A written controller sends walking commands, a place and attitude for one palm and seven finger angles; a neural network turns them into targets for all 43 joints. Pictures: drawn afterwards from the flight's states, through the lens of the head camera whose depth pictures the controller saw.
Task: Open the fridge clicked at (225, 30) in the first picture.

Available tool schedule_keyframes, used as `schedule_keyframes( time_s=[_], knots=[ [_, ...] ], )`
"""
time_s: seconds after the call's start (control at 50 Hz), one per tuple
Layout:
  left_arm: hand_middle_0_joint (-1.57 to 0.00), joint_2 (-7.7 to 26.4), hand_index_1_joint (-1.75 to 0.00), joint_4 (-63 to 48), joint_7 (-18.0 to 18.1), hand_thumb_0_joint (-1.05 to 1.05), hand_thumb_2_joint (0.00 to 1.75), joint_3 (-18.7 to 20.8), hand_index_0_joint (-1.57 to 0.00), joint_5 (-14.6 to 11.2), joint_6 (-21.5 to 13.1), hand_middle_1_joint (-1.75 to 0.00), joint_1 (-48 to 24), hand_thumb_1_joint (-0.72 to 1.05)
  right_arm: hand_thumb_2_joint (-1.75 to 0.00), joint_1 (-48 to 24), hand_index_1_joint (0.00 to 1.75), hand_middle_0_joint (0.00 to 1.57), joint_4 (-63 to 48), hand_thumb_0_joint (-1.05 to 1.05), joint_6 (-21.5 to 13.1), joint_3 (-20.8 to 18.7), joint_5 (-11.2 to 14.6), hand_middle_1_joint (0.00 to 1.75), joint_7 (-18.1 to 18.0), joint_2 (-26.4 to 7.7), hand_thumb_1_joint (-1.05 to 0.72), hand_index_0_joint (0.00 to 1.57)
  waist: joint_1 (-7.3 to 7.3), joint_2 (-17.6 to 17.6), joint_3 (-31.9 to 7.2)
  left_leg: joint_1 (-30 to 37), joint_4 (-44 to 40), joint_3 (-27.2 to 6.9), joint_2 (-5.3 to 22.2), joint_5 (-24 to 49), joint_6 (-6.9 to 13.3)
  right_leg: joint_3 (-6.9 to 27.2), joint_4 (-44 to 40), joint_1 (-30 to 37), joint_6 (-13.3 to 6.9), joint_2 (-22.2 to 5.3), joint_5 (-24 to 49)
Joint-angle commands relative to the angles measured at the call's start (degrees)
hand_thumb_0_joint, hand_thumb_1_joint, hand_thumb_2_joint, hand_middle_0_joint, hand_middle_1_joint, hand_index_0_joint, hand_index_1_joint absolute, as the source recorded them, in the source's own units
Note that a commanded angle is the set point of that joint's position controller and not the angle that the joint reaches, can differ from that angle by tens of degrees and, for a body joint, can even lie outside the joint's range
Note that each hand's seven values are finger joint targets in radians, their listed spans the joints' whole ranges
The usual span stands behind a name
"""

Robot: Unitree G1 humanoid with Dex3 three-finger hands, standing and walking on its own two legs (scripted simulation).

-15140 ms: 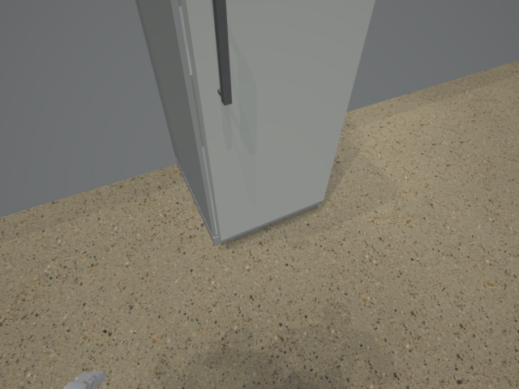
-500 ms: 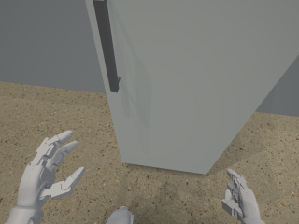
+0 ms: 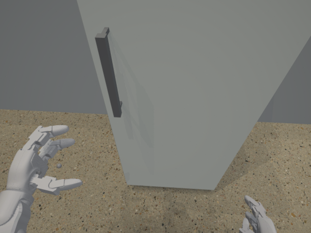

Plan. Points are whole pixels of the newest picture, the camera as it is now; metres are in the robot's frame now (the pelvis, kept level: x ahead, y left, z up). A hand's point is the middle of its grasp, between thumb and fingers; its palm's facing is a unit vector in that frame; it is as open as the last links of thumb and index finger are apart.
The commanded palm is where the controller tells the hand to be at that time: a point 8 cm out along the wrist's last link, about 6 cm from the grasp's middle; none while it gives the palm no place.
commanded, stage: raise the hand to about handle height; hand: left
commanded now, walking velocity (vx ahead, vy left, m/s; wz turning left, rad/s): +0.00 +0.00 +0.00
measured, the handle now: (112, 78) +0.47 +0.16 +0.16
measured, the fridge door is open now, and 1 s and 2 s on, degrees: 0 0 0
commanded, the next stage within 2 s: move the hooked fingers beside the handle in 1.02 s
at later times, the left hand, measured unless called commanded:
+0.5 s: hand (26, 128) +0.26 +0.28 +0.18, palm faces +0.10 -0.99 -0.09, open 14.0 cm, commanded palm +0.23 +0.33 +0.19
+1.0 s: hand (39, 121) +0.28 +0.27 +0.19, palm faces +0.10 -0.99 -0.08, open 14.0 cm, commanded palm +0.24 +0.31 +0.19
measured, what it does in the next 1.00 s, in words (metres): stands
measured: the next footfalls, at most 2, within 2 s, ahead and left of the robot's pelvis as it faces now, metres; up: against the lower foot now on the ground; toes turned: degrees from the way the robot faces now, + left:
none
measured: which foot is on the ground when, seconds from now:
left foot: down 0.00-1.00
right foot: down 0.00-1.00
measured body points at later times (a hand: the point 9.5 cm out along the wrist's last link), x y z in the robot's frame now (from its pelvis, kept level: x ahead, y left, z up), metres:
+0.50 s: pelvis +0.00 +0.00 +0.02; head -0.02 -0.01 +0.47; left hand +0.25 +0.34 +0.19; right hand +0.19 -0.21 -0.05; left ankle +0.04 +0.11 -0.72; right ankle -0.01 -0.12 -0.72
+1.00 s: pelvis +0.01 -0.01 +0.02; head -0.01 -0.03 +0.47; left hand +0.27 +0.32 +0.19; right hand +0.19 -0.24 -0.05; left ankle +0.04 +0.11 -0.72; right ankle -0.01 -0.12 -0.72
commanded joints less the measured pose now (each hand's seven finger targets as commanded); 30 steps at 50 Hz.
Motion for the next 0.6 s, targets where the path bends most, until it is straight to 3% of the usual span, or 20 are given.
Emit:
schedule_keyframes(
  time_s=[0.0,0.14,0.28,0.3,0.34,0.4,0.44,0.5,0.54,0.58],
  knots=[
    [-0.29,13.1,-1.12,-11.3,0.0,0.00,0.35,8.1,-0.29,-1.6,-0.3,-1.12,-11.3,-0.38,-0.90,-6.0,0.30,0.20,-9.6,0.00,-3.6,-1.7,0.4,0.30,-0.5,-6.1,-0.90,0.20,0.95,3.2,-8.3,11.5,-8.6,-4.7,-1.9,8.9,0.5,1.7,-7.5,0.4,-0.8,3.1,12.0],
    [-0.30,15.7,-1.20,-9.6,-2.0,0.00,0.30,8.8,-0.30,-1.4,6.3,-1.20,-20.5,-0.50,-0.90,-7.3,0.30,0.20,-10.1,0.00,-2.6,-0.3,0.8,0.30,-1.1,-6.0,-0.90,0.20,1.18,4.3,-5.7,14.8,-11.5,-5.2,-1.9,9.0,0.5,1.7,-11.0,2.5,-1.2,3.4,12.5],
    [-0.30,19.1,-1.20,-7.6,-2.8,0.00,0.30,10.9,-0.30,-1.1,9.9,-1.20,-28.4,-0.50,-0.90,-8.5,0.30,0.20,-10.0,0.00,-1.8,0.6,1.0,0.30,-1.8,-5.7,-0.90,0.20,1.08,2.8,-6.8,17.8,-13.9,-5.8,-2.0,8.1,0.6,1.6,-13.7,4.2,-1.2,3.3,11.5],
    [-0.30,19.2,-1.20,-7.3,-3.1,0.00,0.30,10.7,-0.30,-1.0,10.4,-1.20,-29.9,-0.50,-0.90,-8.8,0.30,0.20,-9.9,0.00,-1.7,0.8,1.1,0.30,-1.8,-5.6,-0.90,0.20,1.03,4.0,-6.0,17.9,-14.5,-6.0,-2.0,7.2,0.5,1.6,-14.0,3.9,-1.3,3.3,10.4],
    [-0.30,21.0,-1.20,-6.1,-3.5,0.00,0.30,11.7,-0.30,-1.0,11.2,-1.20,-31.3,-0.50,-0.90,-9.0,0.30,0.20,-9.7,0.00,-1.4,1.0,1.1,0.30,-1.9,-5.8,-0.90,0.20,1.26,2.4,-6.4,18.3,-14.7,-6.0,-2.0,8.0,0.7,1.8,-14.7,5.1,-1.3,3.3,11.1],
    [-0.30,22.0,-1.20,-5.8,-4.2,0.00,0.30,11.9,-0.30,-0.8,12.4,-1.20,-35.2,-0.50,-0.90,-9.5,0.30,0.20,-9.8,0.00,-1.1,1.2,1.4,0.30,-2.1,-5.6,-0.90,0.20,1.04,5.2,-7.1,19.5,-15.2,-5.8,-2.3,7.7,0.6,2.0,-15.4,5.2,-1.4,3.1,11.0],
    [-0.30,23.6,-1.20,-3.8,-4.5,0.00,0.30,12.7,-0.30,-0.8,13.2,-1.20,-35.9,-0.50,-0.90,-9.4,0.30,0.20,-9.7,0.00,-0.9,1.3,1.4,0.30,-2.1,-5.8,-0.90,0.20,1.26,1.9,-6.3,19.2,-15.6,-6.1,-2.1,7.4,0.8,2.1,-16.3,5.7,-1.4,3.1,10.4],
    [-0.30,25.1,-1.20,-3.3,-4.9,0.00,0.30,13.4,-0.30,-0.6,14.5,-1.20,-39.4,-0.50,-0.90,-9.9,0.30,0.20,-10.0,0.00,-0.7,1.4,1.8,0.30,-2.1,-5.9,-0.90,0.20,1.34,5.6,-7.0,20.1,-16.3,-6.1,-2.5,7.1,0.7,2.1,-16.5,5.9,-1.5,2.9,10.2],
    [-0.30,23.8,-1.20,-0.4,-5.4,0.00,0.30,13.0,-0.30,-0.7,15.4,-1.20,-35.4,-0.50,-0.90,-9.3,0.30,0.20,-10.2,0.00,-0.6,1.2,1.7,0.30,-1.8,-6.0,-0.90,0.20,1.75,1.7,-6.9,19.6,-16.0,-5.9,-2.4,8.7,0.8,2.1,-16.7,6.8,-1.5,2.9,11.8],
    [-0.30,22.3,-1.20,0.2,-6.1,0.00,0.30,12.1,-0.30,-1.1,16.1,-1.20,-34.0,-0.50,-0.90,-9.4,0.30,0.20,-10.5,0.00,-0.4,0.9,2.0,0.30,-1.4,-6.2,-0.90,0.20,1.59,1.9,-6.4,19.4,-15.7,-5.4,-2.6,9.3,0.9,2.1,-16.4,6.2,-1.3,2.8,13.1]
  ],
)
